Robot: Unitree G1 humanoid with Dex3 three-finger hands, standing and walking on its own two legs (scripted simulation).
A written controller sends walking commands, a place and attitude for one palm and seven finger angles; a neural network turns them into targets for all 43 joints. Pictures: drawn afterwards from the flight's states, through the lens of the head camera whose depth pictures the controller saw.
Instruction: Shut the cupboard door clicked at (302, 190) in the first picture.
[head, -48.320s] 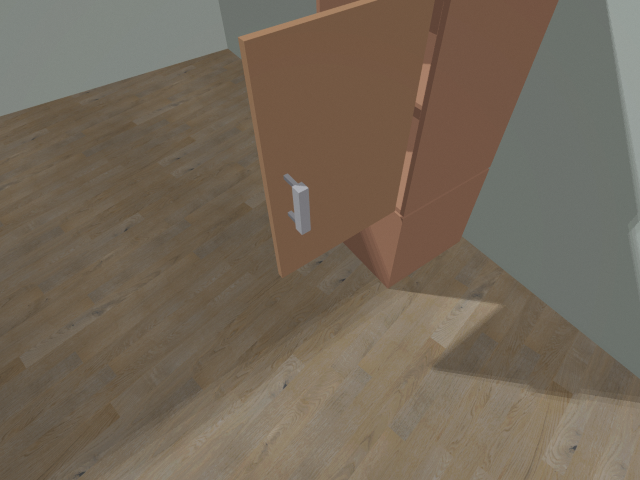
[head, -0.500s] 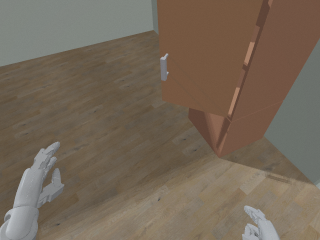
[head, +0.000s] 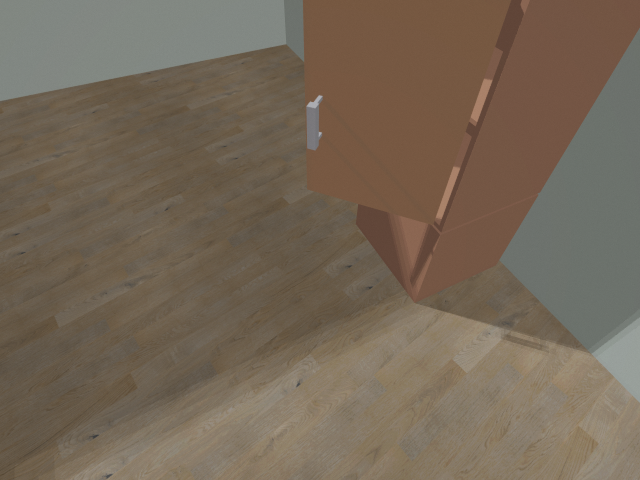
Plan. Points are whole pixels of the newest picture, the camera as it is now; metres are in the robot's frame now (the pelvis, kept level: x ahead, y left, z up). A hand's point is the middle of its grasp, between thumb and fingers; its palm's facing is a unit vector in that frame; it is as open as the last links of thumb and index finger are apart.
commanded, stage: let the arm hang, fingers relaxed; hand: left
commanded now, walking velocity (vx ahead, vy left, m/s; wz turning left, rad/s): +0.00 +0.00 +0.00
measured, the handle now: (316, 122) +0.92 +0.07 -0.09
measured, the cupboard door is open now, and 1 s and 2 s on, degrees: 42 42 42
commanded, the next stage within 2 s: look to check the result in 0.50 s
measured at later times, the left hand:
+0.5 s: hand out of the picture +0.02 +0.18 -0.18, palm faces +0.01 -0.98 -0.19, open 7.3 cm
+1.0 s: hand out of the picture +0.07 +0.21 -0.17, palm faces -0.01 -0.96 -0.27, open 7.4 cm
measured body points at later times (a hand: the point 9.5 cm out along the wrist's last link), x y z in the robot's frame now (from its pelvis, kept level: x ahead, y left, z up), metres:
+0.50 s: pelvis +0.01 +0.01 +0.00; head +0.02 +0.01 +0.45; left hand +0.02 +0.23 -0.16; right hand +0.01 -0.22 -0.16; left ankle +0.01 +0.10 -0.74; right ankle +0.02 -0.10 -0.74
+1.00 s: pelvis +0.03 +0.00 +0.00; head +0.03 +0.00 +0.45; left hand +0.07 +0.26 -0.14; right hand +0.06 -0.26 -0.15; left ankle +0.01 +0.10 -0.74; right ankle +0.02 -0.10 -0.74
